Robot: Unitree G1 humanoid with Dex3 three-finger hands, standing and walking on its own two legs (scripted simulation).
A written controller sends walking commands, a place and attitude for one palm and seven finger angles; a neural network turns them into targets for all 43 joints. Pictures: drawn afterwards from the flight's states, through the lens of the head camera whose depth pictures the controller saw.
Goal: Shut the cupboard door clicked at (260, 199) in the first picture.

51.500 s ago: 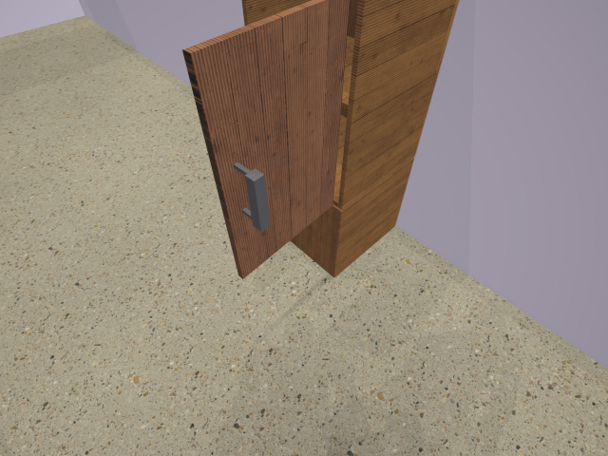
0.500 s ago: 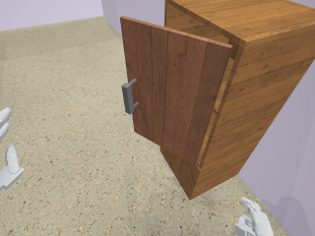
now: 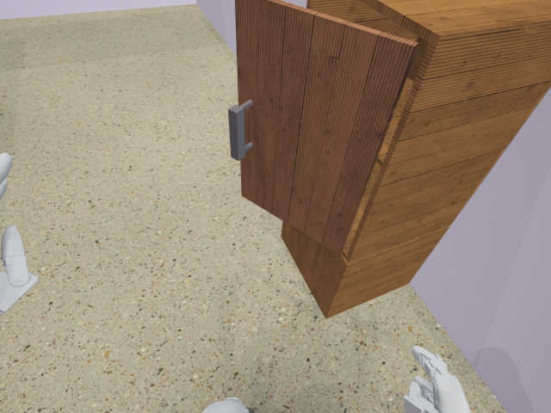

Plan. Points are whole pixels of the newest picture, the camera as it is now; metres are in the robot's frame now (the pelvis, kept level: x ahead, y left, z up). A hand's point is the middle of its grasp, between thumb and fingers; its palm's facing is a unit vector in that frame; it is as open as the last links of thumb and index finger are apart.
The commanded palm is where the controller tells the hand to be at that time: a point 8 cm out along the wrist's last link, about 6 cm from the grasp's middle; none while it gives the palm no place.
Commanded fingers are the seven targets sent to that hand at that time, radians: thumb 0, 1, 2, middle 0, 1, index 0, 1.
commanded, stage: step back with the hand held close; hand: left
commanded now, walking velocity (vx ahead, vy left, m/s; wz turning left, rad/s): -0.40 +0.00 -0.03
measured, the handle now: (243, 130) +0.76 +0.12 -0.03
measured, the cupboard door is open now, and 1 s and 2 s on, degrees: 30 30 30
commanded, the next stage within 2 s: stop stepping back and stand still in 0.24 s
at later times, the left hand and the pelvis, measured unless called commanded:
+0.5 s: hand out of the picture +0.10 +0.27 +0.19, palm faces +0.43 -0.78 -0.46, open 7.4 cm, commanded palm +0.05 +0.30 +0.20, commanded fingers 0.00 0.90 0.90 -0.20 -0.30 -0.20 -0.30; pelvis -0.10 +0.01 +0.00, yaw -2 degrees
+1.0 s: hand out of the picture +0.12 +0.27 +0.19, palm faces +0.33 -0.86 -0.39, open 7.5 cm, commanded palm +0.05 +0.32 +0.20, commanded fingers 0.00 0.90 0.90 -0.20 -0.30 -0.20 -0.30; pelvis -0.11 +0.03 +0.01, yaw -4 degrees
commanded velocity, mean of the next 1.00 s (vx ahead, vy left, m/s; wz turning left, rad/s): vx -0.06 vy -0.02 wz -0.03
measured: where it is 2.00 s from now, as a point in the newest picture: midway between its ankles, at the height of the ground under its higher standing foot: outside the picture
